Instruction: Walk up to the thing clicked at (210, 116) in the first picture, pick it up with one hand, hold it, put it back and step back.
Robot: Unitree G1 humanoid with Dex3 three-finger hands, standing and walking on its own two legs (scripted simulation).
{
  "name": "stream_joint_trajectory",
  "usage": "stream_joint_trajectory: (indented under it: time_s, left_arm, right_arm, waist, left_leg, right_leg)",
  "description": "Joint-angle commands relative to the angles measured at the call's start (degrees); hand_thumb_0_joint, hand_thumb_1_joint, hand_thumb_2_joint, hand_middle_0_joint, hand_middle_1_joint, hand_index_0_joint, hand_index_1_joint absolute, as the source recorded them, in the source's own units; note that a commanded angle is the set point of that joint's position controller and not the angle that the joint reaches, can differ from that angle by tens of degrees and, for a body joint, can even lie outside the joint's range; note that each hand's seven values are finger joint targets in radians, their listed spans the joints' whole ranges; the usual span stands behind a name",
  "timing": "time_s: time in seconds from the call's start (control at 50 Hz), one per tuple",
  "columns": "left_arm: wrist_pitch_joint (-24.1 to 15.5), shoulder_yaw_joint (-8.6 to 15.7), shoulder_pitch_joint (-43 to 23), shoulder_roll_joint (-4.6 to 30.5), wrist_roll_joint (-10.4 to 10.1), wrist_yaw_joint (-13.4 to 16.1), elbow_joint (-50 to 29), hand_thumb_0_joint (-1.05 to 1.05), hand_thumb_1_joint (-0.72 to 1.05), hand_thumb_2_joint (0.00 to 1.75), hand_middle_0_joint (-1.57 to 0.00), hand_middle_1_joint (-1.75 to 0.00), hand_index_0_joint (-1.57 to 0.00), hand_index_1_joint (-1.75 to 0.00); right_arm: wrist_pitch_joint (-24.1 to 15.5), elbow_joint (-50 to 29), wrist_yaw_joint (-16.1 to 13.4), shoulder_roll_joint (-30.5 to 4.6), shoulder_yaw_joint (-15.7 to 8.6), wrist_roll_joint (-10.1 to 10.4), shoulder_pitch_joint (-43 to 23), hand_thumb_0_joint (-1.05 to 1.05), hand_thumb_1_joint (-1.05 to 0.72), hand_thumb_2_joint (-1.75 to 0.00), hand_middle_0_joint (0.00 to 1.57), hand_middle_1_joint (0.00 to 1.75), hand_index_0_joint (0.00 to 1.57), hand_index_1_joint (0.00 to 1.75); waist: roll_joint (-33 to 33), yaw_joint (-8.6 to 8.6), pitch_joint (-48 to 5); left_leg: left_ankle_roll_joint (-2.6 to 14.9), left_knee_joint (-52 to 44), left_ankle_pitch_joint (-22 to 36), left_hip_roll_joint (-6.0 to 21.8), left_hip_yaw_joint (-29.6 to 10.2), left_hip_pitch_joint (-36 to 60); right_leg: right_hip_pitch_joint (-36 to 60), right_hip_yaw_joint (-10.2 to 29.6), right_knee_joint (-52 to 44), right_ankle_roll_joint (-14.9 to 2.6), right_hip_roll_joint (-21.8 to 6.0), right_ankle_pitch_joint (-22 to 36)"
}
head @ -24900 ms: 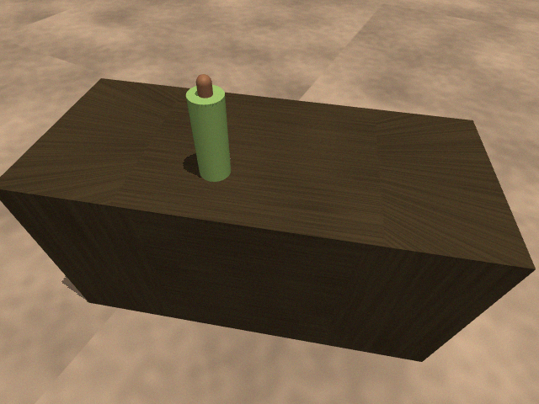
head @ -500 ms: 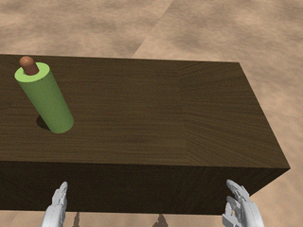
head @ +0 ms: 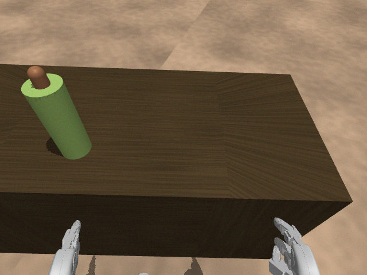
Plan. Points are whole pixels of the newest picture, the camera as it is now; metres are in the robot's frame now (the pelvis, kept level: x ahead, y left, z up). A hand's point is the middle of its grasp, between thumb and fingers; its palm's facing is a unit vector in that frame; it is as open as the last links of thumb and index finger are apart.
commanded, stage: home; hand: left
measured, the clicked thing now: (58, 115) +0.48 +0.31 +0.07
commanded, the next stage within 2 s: stand in 0.74 s
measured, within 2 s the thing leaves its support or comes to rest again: neither
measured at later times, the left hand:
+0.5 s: hand (93, 269) +0.17 +0.18 -0.05, palm faces +0.10 -0.96 -0.27, open 17.5 cm
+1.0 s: hand out of the picture +0.08 +0.25 -0.11, palm faces -0.04 -0.93 -0.37, open 16.3 cm
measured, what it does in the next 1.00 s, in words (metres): stands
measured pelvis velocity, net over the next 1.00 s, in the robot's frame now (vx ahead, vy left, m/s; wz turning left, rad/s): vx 0.00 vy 0.00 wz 0.00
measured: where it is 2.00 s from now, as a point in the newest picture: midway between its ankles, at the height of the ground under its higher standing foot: outside the picture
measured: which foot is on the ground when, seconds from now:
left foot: down 0.00-1.00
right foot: down 0.00-1.00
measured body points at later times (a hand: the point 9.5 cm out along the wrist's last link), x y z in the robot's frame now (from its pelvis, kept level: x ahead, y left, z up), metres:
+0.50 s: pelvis +0.01 +0.00 +0.00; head +0.04 +0.01 +0.45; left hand +0.16 +0.23 -0.03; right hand +0.15 -0.24 -0.07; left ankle +0.02 +0.13 -0.68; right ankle -0.01 -0.14 -0.68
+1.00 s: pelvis +0.00 +0.00 +0.04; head +0.01 +0.01 +0.49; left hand +0.08 +0.30 -0.08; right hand +0.09 -0.30 -0.08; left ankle +0.02 +0.13 -0.68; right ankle -0.01 -0.13 -0.68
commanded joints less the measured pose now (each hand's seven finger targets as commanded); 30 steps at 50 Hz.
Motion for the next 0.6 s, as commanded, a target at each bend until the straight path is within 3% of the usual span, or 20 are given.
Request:
stream_joint_trajectory:
  time_s: [0.0,0.08,0.1,0.12,0.14,0.16,0.2,0.26,0.3,0.4,0.46,0.54,0.56,0.58]
  left_arm:
    - [-3.08,3.38,-0.91,5.53,-0.03,0.53,-11.15,0.00,-0.54,0.06,-0.05,-0.05,-0.05,-0.05]
    - [-2.86,3.31,-0.65,5.47,0.01,0.43,-11.05,0.00,-0.54,0.06,-0.05,-0.05,-0.05,-0.05]
    - [-2.81,3.00,-0.83,5.14,0.01,0.47,-11.22,0.00,-0.54,0.06,-0.05,-0.05,-0.05,-0.05]
    - [-3.00,3.25,-1.50,5.60,-0.14,0.55,-11.65,0.00,-0.53,0.06,-0.05,-0.05,-0.05,-0.05]
    - [-3.11,2.74,-1.50,4.96,-0.07,0.39,-11.22,0.00,-0.53,0.06,-0.05,-0.05,-0.05,-0.05]
    - [-2.11,5.23,2.07,6.60,0.34,1.74,-10.15,0.00,-0.55,0.05,-0.05,-0.05,-0.05,-0.05]
    - [-1.71,3.66,1.43,6.19,0.15,1.81,-14.30,0.00,-0.55,0.05,-0.05,-0.05,-0.05,-0.05]
    - [-0.67,2.60,1.75,5.48,0.21,2.48,-13.90,0.00,-0.54,0.06,-0.05,-0.05,-0.05,-0.05]
    - [-0.16,1.90,0.90,5.02,0.46,2.78,-13.04,0.00,-0.54,0.06,-0.05,-0.05,-0.05,-0.05]
    - [1.09,3.03,0.54,6.38,0.71,3.62,-13.95,0.00,-0.57,0.04,-0.05,-0.05,-0.05,-0.05]
    - [2.17,2.28,1.07,5.53,0.79,3.88,-12.94,0.00,-0.58,0.03,-0.05,-0.05,-0.05,-0.05]
    - [3.36,2.53,2.57,5.14,1.12,3.97,-11.47,0.00,-0.55,0.05,-0.05,-0.05,-0.05,-0.05]
    - [-1.01,4.94,-9.50,15.23,7.35,1.23,8.64,0.00,-0.56,0.05,-0.05,-0.05,-0.05,-0.05]
    - [-3.12,5.73,-8.00,16.00,7.59,-0.02,13.59,0.00,-0.58,0.04,-0.05,-0.05,-0.05,-0.05]
  right_arm:
    - [-3.74,-11.52,-1.01,-6.15,-4.18,0.06,-1.02,0.00,-0.90,-0.90,0.20,0.30,0.20,0.30]
    - [-3.71,-10.95,-0.95,-5.65,-3.28,0.07,-0.60,0.00,-0.90,-0.90,0.20,0.30,0.20,0.30]
    - [-3.84,-10.25,-0.82,-6.04,-3.97,0.08,-1.08,0.00,-0.90,-0.90,0.20,0.30,0.20,0.30]
    - [-3.75,-9.89,-0.81,-4.95,-2.71,0.13,-1.52,0.00,-0.90,-0.90,0.20,0.30,0.20,0.30]
    - [-3.88,-10.61,-0.87,-5.62,-3.70,0.12,-1.42,0.00,-0.90,-0.90,0.20,0.30,0.20,0.30]
    - [-3.93,4.81,-1.40,-8.19,-3.62,0.64,-5.45,0.00,-0.90,-0.90,0.20,0.30,0.20,0.30]
    - [-4.94,2.44,-1.76,-7.80,-3.00,0.78,-6.02,0.00,-0.90,-0.90,0.20,0.30,0.20,0.30]
    - [-6.10,5.94,-2.17,-7.54,-3.00,0.87,-7.68,0.00,-0.90,-0.90,0.20,0.30,0.20,0.30]
    - [-6.83,8.87,-2.38,-7.46,-2.91,0.50,-8.29,0.00,-0.90,-0.90,0.20,0.30,0.20,0.30]
    - [-8.67,12.28,-3.08,-7.82,-3.13,0.28,-10.57,0.00,-0.90,-0.90,0.20,0.30,0.20,0.30]
    - [-9.82,13.70,-3.31,-7.70,-3.00,0.01,-11.86,0.00,-0.90,-0.90,0.20,0.30,0.20,0.30]
    - [-10.63,15.35,-3.71,-7.72,-3.26,-0.21,-11.82,0.00,-0.90,-0.90,0.20,0.30,0.20,0.30]
    - [-8.63,29.66,-0.63,-16.45,-4.90,-7.42,-15.24,0.00,-0.90,-0.90,0.20,0.30,0.20,0.30]
    - [-7.87,31.49,0.59,-16.44,-5.50,-7.97,-14.52,0.00,-0.90,-0.90,0.20,0.30,0.20,0.30]
  waist:
    - [0.01,-0.10,-5.08]
    - [-0.35,0.24,-4.64]
    - [1.23,0.29,-4.23]
    - [1.68,0.71,-3.04]
    - [1.07,-0.12,-3.43]
    - [-0.39,-0.17,-2.60]
    - [1.37,-0.76,-4.56]
    - [3.04,-1.05,-4.21]
    - [3.87,-1.71,-2.36]
    - [3.04,-1.44,-4.54]
    - [1.21,-1.44,-4.27]
    - [0.72,-1.14,-6.63]
    - [-0.25,0.49,4.41]
    - [-0.71,0.11,0.30]
  left_leg:
    - [1.05,-8.99,9.81,-0.73,1.89,7.79]
    - [1.10,-8.75,10.60,-0.81,2.03,7.51]
    - [0.85,-9.60,9.42,-0.68,1.75,7.56]
    - [0.88,-9.58,8.25,-0.86,2.17,6.98]
    - [0.92,-9.72,8.12,-0.62,1.84,7.52]
    - [0.87,-9.78,5.81,0.06,-0.50,7.79]
    - [1.03,-9.14,8.55,-0.25,0.13,9.03]
    - [0.91,-8.79,10.94,-0.31,0.91,9.88]
    - [0.70,-9.68,9.60,0.18,0.32,9.75]
    - [0.76,-9.22,11.94,0.19,-0.06,10.95]
    - [0.90,-8.86,12.91,0.23,-0.32,10.82]
    - [0.83,-8.08,18.18,0.24,-0.18,12.32]
    - [3.73,-11.37,21.28,2.54,-3.04,16.38]
    - [4.76,-10.75,23.21,2.56,-2.62,18.29]
  right_leg:
    - [1.16,-2.61,-9.67,-1.45,0.97,12.34]
    - [1.16,-2.65,-9.64,-1.32,0.92,13.32]
    - [0.76,-2.85,-9.16,-1.67,1.06,11.76]
    - [0.32,-2.63,-10.13,-1.66,0.93,10.66]
    - [0.27,-2.87,-9.87,-1.57,1.05,10.48]
    - [0.47,-3.80,-10.10,-1.50,2.12,8.94]
    - [2.02,-3.33,-10.92,-1.53,1.74,11.81]
    - [2.16,-3.32,-10.85,-1.71,1.80,13.96]
    - [1.34,-3.90,-10.52,-1.79,2.02,12.43]
    - [2.98,-4.25,-10.86,-1.75,2.08,14.28]
    - [3.69,-4.48,-11.05,-1.48,2.00,15.27]
    - [5.43,-4.59,-10.45,-1.42,2.19,20.06]
    - [9.65,1.41,-12.98,-5.71,-1.95,19.77]
    - [12.53,2.41,-12.42,-6.73,-2.81,22.22]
